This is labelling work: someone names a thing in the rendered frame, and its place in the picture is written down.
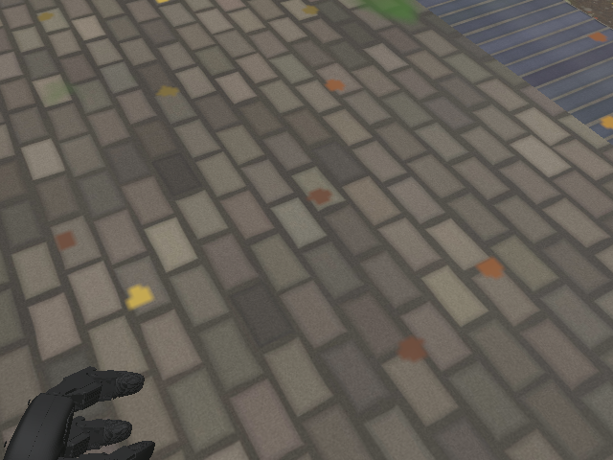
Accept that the robot left hand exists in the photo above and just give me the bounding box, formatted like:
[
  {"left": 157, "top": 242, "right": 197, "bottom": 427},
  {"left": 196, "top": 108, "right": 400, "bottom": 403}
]
[{"left": 3, "top": 366, "right": 155, "bottom": 460}]

